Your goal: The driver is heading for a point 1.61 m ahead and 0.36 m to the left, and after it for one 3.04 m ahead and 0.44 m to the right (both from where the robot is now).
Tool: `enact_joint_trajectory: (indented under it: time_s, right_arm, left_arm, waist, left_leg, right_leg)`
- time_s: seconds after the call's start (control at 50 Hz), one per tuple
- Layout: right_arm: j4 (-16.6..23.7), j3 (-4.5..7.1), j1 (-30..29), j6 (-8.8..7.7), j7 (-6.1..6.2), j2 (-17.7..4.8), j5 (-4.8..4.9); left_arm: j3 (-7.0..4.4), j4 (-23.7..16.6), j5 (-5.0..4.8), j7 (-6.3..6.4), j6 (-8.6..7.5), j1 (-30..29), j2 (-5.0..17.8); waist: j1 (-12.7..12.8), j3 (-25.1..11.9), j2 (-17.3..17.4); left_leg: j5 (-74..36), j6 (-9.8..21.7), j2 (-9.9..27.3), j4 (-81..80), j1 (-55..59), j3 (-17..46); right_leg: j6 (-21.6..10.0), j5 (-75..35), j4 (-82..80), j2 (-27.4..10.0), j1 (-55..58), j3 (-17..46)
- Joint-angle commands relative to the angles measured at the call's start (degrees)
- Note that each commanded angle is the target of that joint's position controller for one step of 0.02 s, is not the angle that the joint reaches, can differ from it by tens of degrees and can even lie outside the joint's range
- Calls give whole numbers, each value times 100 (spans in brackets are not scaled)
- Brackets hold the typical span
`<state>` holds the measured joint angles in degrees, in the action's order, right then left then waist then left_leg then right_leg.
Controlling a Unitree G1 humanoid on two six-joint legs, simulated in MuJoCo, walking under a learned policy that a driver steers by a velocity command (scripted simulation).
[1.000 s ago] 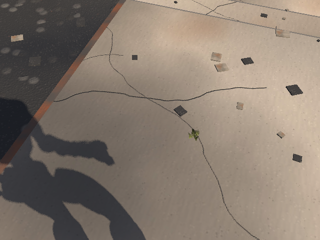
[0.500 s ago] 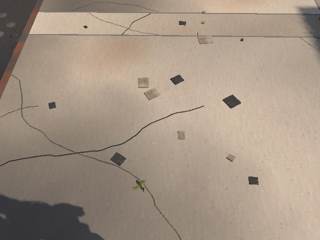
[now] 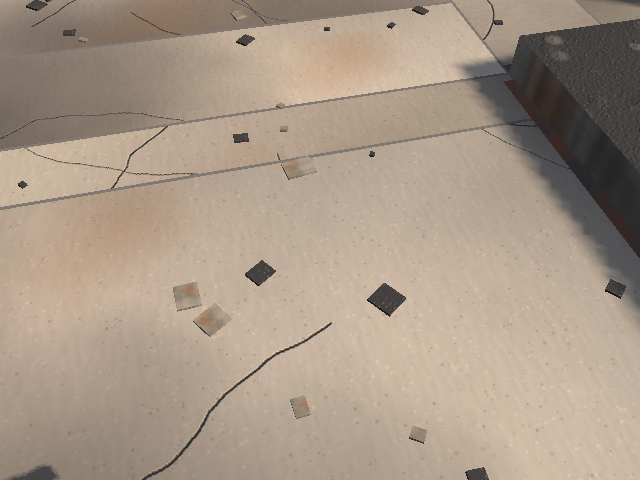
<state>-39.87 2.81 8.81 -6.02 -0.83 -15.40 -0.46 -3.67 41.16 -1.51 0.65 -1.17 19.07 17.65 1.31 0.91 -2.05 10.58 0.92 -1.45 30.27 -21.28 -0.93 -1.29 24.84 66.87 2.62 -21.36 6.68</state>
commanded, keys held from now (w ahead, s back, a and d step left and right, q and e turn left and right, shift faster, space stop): w+e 0.04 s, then w+q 0.96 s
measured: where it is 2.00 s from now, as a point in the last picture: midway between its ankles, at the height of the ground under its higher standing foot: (235, 270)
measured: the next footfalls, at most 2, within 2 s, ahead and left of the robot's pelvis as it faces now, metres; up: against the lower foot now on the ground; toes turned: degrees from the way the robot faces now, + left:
right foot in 0.38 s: +0.34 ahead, -0.16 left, +0.00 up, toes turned +1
left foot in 0.88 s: +0.57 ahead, +0.15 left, +0.00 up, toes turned +20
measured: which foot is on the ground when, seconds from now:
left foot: down 0.00-0.38, up 0.40-0.86, down 0.88-1.00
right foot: up 0.00-0.36, down 0.38-0.86, up 0.88-1.00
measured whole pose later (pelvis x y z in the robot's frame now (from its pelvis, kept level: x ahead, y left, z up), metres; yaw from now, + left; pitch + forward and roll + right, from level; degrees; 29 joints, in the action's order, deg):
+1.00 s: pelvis +0.50 +0.05 +0.00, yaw +22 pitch +1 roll -1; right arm -39.7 4.0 11.7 -2.2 -2.1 -17.1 0.9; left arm -3.4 44.7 -0.7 0.1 -6.0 12.4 17.1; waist 0.2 3.9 -0.5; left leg 10.4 5.4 -4.2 31.5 -22.3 -0.5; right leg 0.6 23.3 68.1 -3.3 -22.2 1.0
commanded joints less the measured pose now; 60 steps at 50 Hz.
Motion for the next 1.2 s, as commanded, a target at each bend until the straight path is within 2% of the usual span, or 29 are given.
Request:
enact_joint_trajectory:
  time_s: [0.02, 0.04, 0.1, 0.14, 0.2, 0.28, 0.34, 0.36, 0.38, 0.4, 0.42, 0.44, 0.46, 0.5, 0.58, 0.66, 0.78, 0.82, 0.86, 0.88, 0.9, 0.92, 0.94, 0.96, 0.98, 1.0, 1.08, 1.16, 1.2]
  right_arm:
    - [130, 176, 429, -7, 61, -612, -47]
    - [86, 175, 425, -28, 67, -568, -27]
    - [-191, 204, 695, -89, 8, -700, 21]
    - [-274, 224, 670, -45, 0, -831, 85]
    - [-377, 252, 800, 52, 13, -998, 173]
    - [-602, 292, 1268, 164, 37, -1163, 238]
    - [-657, 294, 1180, 240, 87, -1187, 256]
    - [-643, 225, 1192, 230, 88, -992, 212]
    - [-437, 58, 1143, 205, 86, -549, 40]
    - [-315, -71, 1820, 117, 91, -104, 160]
    - [-416, 89, 1576, 100, 94, -739, 296]
    - [-311, 168, 1155, 108, 89, -947, 329]
    - [-306, 175, 967, 140, 107, -880, 277]
    - [-305, 197, 943, 258, 92, -712, 216]
    - [-134, 152, 703, 437, 67, -410, 192]
    - [66, 83, 117, 414, -69, -303, 176]
    - [508, 83, -779, 433, -245, -421, 162]
    - [571, 171, -611, 461, -264, -584, 143]
    - [254, 443, 741, 500, -204, -1011, 170]
    - [26, 656, 1680, 563, -85, -1522, 202]
    - [106, 709, 1390, 502, -63, -2149, 240]
    - [305, 553, 1518, 401, -105, -1629, 200]
    - [241, 458, 1343, 308, -124, -1315, 146]
    - [261, 413, 1036, 264, -114, -1179, 156]
    - [323, 354, 652, 263, -93, -983, 143]
    - [426, 302, 432, 257, -61, -862, 64]
    - [401, 339, 497, 223, 60, -993, 93]
    - [259, 371, 816, 271, 164, -1075, 151]
    - [162, 375, 1010, 291, 180, -1089, 166]
  left_arm:
    - [-197, -617, 11, -35, -73, -343, 613]
    - [-185, -618, -22, -56, -44, -303, 507]
    - [-67, -705, 55, -53, -49, -529, 149]
    - [-3, -783, 125, -89, -119, -812, 90]
    - [74, -858, 121, -183, -266, -1440, -4]
    - [33, -994, 35, -273, -380, -1951, 165]
    - [-129, -813, 50, -250, -440, -1291, 476]
    - [-262, -616, 111, -187, -439, -575, 736]
    - [-382, -506, 232, -101, -409, 435, 1188]
    - [-412, -436, 282, -115, -343, 571, 1478]
    - [-297, -420, 215, -129, -339, 467, 937]
    - [-198, -399, 143, -127, -357, 159, 655]
    - [-131, -381, 151, -143, -375, -192, 466]
    - [-75, -314, 212, -166, -433, -632, 211]
    - [-179, -94, 224, -107, -554, -747, 371]
    - [-254, 81, 209, -34, -517, -648, 607]
    - [-371, 370, 36, -4, -349, -249, 927]
    - [-419, 391, -13, 14, -268, -283, 1104]
    - [-399, 362, -60, 40, -175, -384, 1110]
    - [-291, 274, 91, 62, -202, -246, 863]
    - [-15, -72, 298, -12, -349, 280, 25]
    - [-70, -100, 79, -78, -551, -370, 504]
    - [-138, -264, -120, -111, -651, -890, 766]
    - [-105, -257, -44, -72, -708, -944, 676]
    - [-132, -186, 120, -27, -709, -911, 693]
    - [-165, -152, 172, -29, -655, -784, 728]
    - [-113, -219, 253, -30, -450, -933, 464]
    - [1, -427, 219, -88, -464, -1804, 230]
    - [19, -497, 156, -148, -501, -2102, 238]
  waist:
    - [-306, -100, 793]
    - [-278, -87, 891]
    - [-251, 25, 673]
    - [-229, 61, 583]
    - [-437, 157, 563]
    - [-551, 155, 710]
    - [-14, -169, 779]
    - [321, -663, 677]
    - [707, -1617, -92]
    - [367, -2215, -1566]
    - [514, -1743, -962]
    - [464, -997, -742]
    - [290, -659, -483]
    - [-25, -220, -538]
    - [-194, 52, -231]
    - [-29, 202, -118]
    - [204, 446, -43]
    - [5, 197, -194]
    - [-778, -575, -121]
    - [-1119, -1097, 491]
    - [-337, -1596, 1979]
    - [-813, -2125, 1167]
    - [-853, -1302, 869]
    - [-609, -878, 459]
    - [-368, -578, 333]
    - [-162, -508, 473]
    - [-63, -272, 403]
    - [-390, -51, 581]
    - [-522, -18, 642]
  left_leg:
    - [312, 783, 1648, -1699, 1672, 1908]
    - [86, 801, 1565, -1823, 1570, 1602]
    - [-542, 1109, 1544, -2083, 1428, 1288]
    - [-958, 1221, 1517, -2167, 1523, 1110]
    - [-1274, 1102, 1268, -2127, 1384, 721]
    - [-1258, 988, 1452, -1830, 1625, 949]
    - [-1786, 709, 1399, -1059, 1570, 971]
    - [-1939, 517, 1074, -124, 1196, 734]
    - [-359, 245, 641, 1712, 99, 421]
    - [2363, -1, -2, 3388, -1685, 357]
    - [2226, -22, 278, 4101, -2258, 790]
    - [1709, 18, 492, 4192, -2489, 731]
    - [1258, -9, 681, 4065, -2296, 652]
    - [733, -72, 904, 3708, -1828, 702]
    - [159, -213, 966, 3167, -1833, 689]
    - [-983, -176, 898, 1830, -1696, 466]
    - [-722, 181, 709, 752, -1637, 4]
    - [-132, 406, 380, 682, -1106, -326]
    - [-183, 752, -181, 304, 816, -602]
    - [-299, 1073, 322, 172, 2561, 441]
    - [907, 2182, 1740, -550, 4200, 3812]
    - [1629, 2236, 2028, -1375, 4355, 4832]
    - [1217, 1951, 1905, -1476, 3828, 4069]
    - [656, 1770, 1674, -1426, 3045, 3428]
    - [-29, 1633, 1453, -1438, 2284, 2865]
    - [-530, 1593, 1309, -1537, 1777, 2561]
    - [-1473, 1622, 1038, -1783, 947, 1905]
    - [-904, 1264, 663, -1731, 649, 1536]
    - [-595, 1177, 710, -1697, 660, 1611]
  right_leg:
    - [72, -656, 293, -771, -1861, 126]
    - [87, -724, 170, -815, -1764, 42]
    - [125, -858, -583, -765, -1810, -1]
    - [169, -1304, -1378, -861, -1859, -212]
    - [238, -2088, -2662, -717, -1356, -490]
    - [213, -2235, -3493, -469, -834, -529]
    - [-64, -2126, -4089, -322, 463, -591]
    - [-241, -2165, -4074, -462, 1637, -503]
    - [-621, -2214, -3880, -1693, 3270, 716]
    - [-1427, -1064, -4521, -2807, 4401, 3007]
    - [-1394, -152, -4875, -2625, 3952, 3142]
    - [-1191, -229, -4973, -2417, 3335, 2250]
    - [-1059, -705, -5131, -2152, 2703, 1644]
    - [-941, -1534, -5505, -1836, 1798, 757]
    - [-1017, -2578, -5896, -1858, 1403, -177]
    - [-887, -2786, -5980, -1711, 1491, -1014]
    - [-642, -3181, -5645, -1964, 2337, -1547]
    - [-515, -4887, -4938, -1965, 2572, -1734]
    - [-250, -5950, -2976, -1668, 2142, -2040]
    - [47, -4283, -1186, -1412, 758, -2072]
    - [401, 823, 772, -212, -1753, -1433]
    - [286, 944, 1270, -209, -2315, -184]
    - [140, 376, 1159, -440, -2733, -190]
    - [69, -114, 695, -686, -2526, -187]
    - [101, -408, 188, -855, -2122, -176]
    - [126, -620, -63, -962, -1694, -119]
    - [437, -1214, -1084, -840, -1392, -313]
    - [553, -2720, -2838, -517, -1057, -356]
    - [537, -3116, -3331, -388, -795, -385]
Keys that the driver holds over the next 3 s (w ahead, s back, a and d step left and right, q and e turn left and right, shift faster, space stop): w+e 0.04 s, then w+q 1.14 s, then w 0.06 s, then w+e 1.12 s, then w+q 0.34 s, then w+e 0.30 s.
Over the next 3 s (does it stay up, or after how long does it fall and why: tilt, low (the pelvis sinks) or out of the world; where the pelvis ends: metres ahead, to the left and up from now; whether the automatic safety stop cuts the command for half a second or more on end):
stays up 1.59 0.30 0.00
